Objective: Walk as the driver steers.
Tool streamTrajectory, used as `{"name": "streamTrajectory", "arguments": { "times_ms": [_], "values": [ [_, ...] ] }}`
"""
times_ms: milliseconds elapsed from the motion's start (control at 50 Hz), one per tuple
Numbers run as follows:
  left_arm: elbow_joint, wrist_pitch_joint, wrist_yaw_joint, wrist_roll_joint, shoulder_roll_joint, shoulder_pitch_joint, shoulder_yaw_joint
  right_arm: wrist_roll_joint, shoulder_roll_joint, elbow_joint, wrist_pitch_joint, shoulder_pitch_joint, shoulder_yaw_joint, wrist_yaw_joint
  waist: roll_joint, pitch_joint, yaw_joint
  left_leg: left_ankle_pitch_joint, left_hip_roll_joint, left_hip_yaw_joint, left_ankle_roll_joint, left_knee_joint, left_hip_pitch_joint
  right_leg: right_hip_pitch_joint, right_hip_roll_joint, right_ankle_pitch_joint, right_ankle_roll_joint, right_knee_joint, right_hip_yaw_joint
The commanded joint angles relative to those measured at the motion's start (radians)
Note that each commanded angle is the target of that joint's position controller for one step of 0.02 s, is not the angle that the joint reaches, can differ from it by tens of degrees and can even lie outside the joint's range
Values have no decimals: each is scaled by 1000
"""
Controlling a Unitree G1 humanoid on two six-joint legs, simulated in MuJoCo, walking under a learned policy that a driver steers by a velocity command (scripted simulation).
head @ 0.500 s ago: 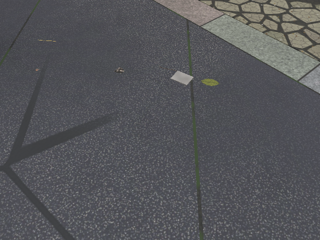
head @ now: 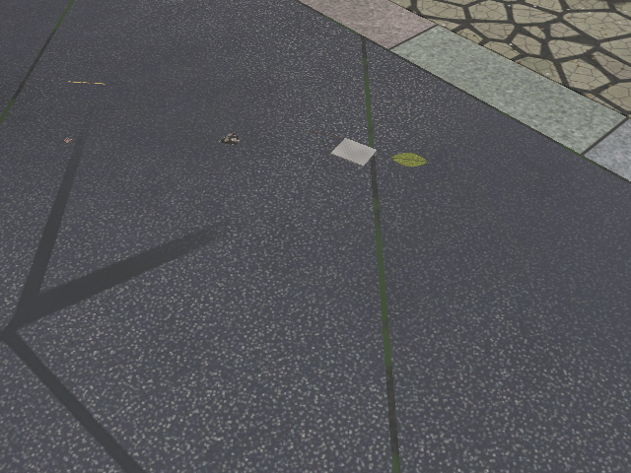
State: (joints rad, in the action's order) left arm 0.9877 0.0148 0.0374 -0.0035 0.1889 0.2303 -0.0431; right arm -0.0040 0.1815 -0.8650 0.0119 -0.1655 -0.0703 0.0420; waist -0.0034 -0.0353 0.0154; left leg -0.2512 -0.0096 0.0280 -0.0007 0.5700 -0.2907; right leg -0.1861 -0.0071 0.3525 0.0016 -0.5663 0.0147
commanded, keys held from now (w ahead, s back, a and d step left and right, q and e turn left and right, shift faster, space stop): no key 0.62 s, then w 0.10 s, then no key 0.28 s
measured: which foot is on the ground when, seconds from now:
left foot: down 0.00-1.00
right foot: down 0.00-1.00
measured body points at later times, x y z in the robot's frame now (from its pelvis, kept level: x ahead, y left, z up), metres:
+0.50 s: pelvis -0.01 -0.01 +0.00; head +0.00 -0.01 +0.45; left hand +0.00 +0.23 -0.15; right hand +0.05 -0.25 -0.15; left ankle +0.03 +0.12 -0.73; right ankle -0.03 -0.12 -0.73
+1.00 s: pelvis +0.04 +0.02 +0.00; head +0.06 +0.03 +0.45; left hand +0.05 +0.26 -0.16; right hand +0.08 -0.22 -0.15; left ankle +0.03 +0.11 -0.73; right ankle -0.03 -0.12 -0.73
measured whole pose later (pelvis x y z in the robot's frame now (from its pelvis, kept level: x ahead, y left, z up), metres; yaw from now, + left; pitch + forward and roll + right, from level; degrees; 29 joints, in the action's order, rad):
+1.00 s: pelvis +0.04 +0.02 +0.00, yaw -1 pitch +1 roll +0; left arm 1.07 0.02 0.05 0.00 0.19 0.30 -0.02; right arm 0.01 0.17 -1.10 -0.04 -0.21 -0.03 0.02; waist 0.02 -0.01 0.01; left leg -0.31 -0.03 -0.05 0.05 0.56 -0.26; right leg -0.16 -0.04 0.39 0.04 -0.55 -0.01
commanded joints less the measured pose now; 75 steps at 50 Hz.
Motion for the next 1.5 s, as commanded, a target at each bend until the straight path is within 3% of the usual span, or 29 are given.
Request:
{"name": "streamTrajectory", "arguments": {
  "times_ms": [20, 320, 620, 640, 660, 700, 720, 740, 760, 800, 820, 840, 860, 880, 900, 920, 960, 1020, 1140, 1300, 1340, 1380, 1420, 1440, 1460, 1480, 1500],
  "values": [
    [-16, 10, 4, 0, 93, 29, -17, 0, 93, 22, -10, 12, -19, 6, -1, 14, -3, 165, 42, 46, 37, -85, 109, -120, -34, -85, -17, 140, -35],
    [51, 13, 4, 0, 74, 80, -5, 3, 94, -117, -9, -14, -7, 10, 4, -10, -9, 119, 35, 32, 28, -123, 103, -116, -28, -58, -25, 184, -31],
    [82, 13, 1, 1, 61, 125, 9, 6, 94, -195, -6, -37, 10, 8, 4, -14, -13, 134, 32, 26, 27, -134, 98, -103, -22, -95, -28, 194, -26],
    [95, 11, 2, 1, 55, 149, 10, 5, 83, -208, -5, -54, 13, 8, 11, 8, -13, 35, 18, 10, 28, -130, 106, -94, -16, 6, -33, 205, -22],
    [97, 8, 5, 8, 76, 159, 3, 10, 92, -213, -4, -60, 11, 9, 28, -8, -9, -118, -9, -18, 31, -99, 76, -104, -16, 151, -52, 213, -33],
    [81, 8, 11, 21, 126, 170, -13, 15, 102, -199, -16, -33, 7, 7, 79, -75, 10, -322, -33, -50, 45, -13, -61, -122, -89, 427, -118, 274, -146],
    [82, 16, 11, 26, 155, 200, -22, 18, 82, -181, -32, 1, 12, 1, 130, -98, 26, -269, -36, -74, 44, 70, -132, -95, -173, 500, -163, 336, -263],
    [71, 25, 11, 25, 173, 172, -29, 17, 59, -171, -48, 23, 19, -6, 167, -132, 22, -144, -14, -76, 44, 154, -165, -98, -258, 445, -203, 379, -365],
    [60, 30, 10, 17, 160, 141, -27, 14, 54, -174, -59, 20, 21, -11, 151, -143, 11, -114, 15, -54, 50, 180, -162, -115, -279, 325, -215, 370, -376],
    [41, 34, 0, 16, 114, 58, -11, 11, 26, -199, -66, -58, 30, -17, 126, -118, -54, -88, 18, -64, 63, -8, -6, -164, -203, 30, -157, 260, -236],
    [48, 32, -5, 19, 102, 71, -7, 2, 49, -216, -63, -99, 24, -17, 86, -92, -60, 28, 13, -43, 56, -104, 87, -172, -137, -71, -105, 184, -161],
    [51, 33, -3, 14, 107, 103, -11, -1, 118, -223, -59, -138, 9, -15, -18, -48, -39, 270, 77, 54, 63, -126, 168, -186, -59, -146, -52, 54, -70],
    [52, 32, 6, 2, 25, 160, 10, 11, 161, -230, -51, -149, 5, -15, -182, 18, -6, 311, 145, 150, 134, -142, 202, -208, 23, -49, 2, -16, 23],
    [62, 26, 14, 3, 22, 175, 16, 10, 115, -228, -52, -155, 22, -19, -173, 46, -13, 336, 216, 249, 195, -177, 179, -155, -3, 5, 32, -41, -1],
    [63, 20, 17, 10, 37, 168, 14, 5, 95, -223, -54, -126, 31, -20, -141, 31, 1, 395, 223, 252, 202, -177, 161, -138, -14, -5, 39, -38, -14],
    [73, 13, 19, 7, 43, 175, 15, 1, 113, -212, -55, -90, 30, -21, -104, 34, 14, 468, 201, 215, 187, -156, 155, -112, -21, -42, 40, -18, -19],
    [86, 7, 18, -1, 68, 185, 15, 10, 146, -198, -60, -59, 21, -24, -48, 57, 17, 663, 151, 127, 145, -95, 176, -63, -34, -197, 37, 41, -30],
    [94, -3, 10, 14, 91, 177, 15, 22, 134, -213, -52, -97, 19, -25, -14, 109, -9, 766, 87, 48, 102, -49, 233, -2, -31, -365, 29, 67, -24],
    [100, -19, 11, 9, 85, 135, 18, 18, 118, -206, -24, -43, 18, -20, 16, 64, -9, 551, 58, 13, 94, -81, 191, 15, -33, -340, 17, 115, -17],
    [111, -14, 17, 4, 88, 111, 14, 12, 115, -206, -11, -13, 15, -10, 8, 7, -13, 331, 41, -3, 77, -123, 159, -14, -33, -248, 14, 157, -12],
    [124, -14, 19, 11, 80, 132, 12, 21, 128, -220, -5, -39, 7, -6, -10, 16, -18, -42, 24, -9, 94, -134, 151, -39, 4, 13, -5, 116, 30],
    [101, -5, 21, 15, 72, 102, 12, 28, 159, -218, -8, -64, -5, -5, -59, -66, -38, -472, 92, 102, 141, -220, 68, -149, 17, 203, -35, 25, 46],
    [68, 21, 15, 19, 45, 69, 17, 30, 200, -223, -28, -127, -17, -10, -156, -108, -57, -657, 249, 348, 226, -356, 70, -261, 18, 179, -51, -130, 66],
    [58, 33, 8, 21, 45, 54, 16, 26, 217, -224, -41, -145, -23, -11, -168, -111, -61, -676, 314, 463, 266, -408, 25, -250, -1, 159, -66, -221, 36],
    [52, 43, 0, 27, 55, 52, 9, 17, 219, -211, -55, -125, -23, -11, -159, -112, -47, -644, 349, 509, 282, -428, 0, -262, -25, 179, -81, -296, 1],
    [49, 52, -7, 31, 59, 60, 5, 15, 215, -194, -69, -88, -21, -14, -147, -103, -26, -587, 359, 504, 277, -428, -8, -271, -48, 203, -97, -330, -26],
    [49, 60, -12, 34, 62, 75, 1, 24, 211, -173, -77, -41, -19, -17, -136, -90, 1, -520, 346, 452, 250, -420, -22, -245, -67, 205, -112, -281, -37]
  ]
}}
Velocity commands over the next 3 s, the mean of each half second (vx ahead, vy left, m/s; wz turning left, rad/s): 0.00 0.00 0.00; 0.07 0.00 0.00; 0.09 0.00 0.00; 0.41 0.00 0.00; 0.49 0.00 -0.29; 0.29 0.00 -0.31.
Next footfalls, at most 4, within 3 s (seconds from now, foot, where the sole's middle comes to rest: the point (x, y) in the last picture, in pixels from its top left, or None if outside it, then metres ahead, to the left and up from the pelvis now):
2.06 left None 0.44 0.11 -0.77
2.62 right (412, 384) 0.72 -0.18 -0.77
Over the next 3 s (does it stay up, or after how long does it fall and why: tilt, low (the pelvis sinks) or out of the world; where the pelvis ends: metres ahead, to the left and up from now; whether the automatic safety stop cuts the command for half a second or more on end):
stays up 0.72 -0.10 0.01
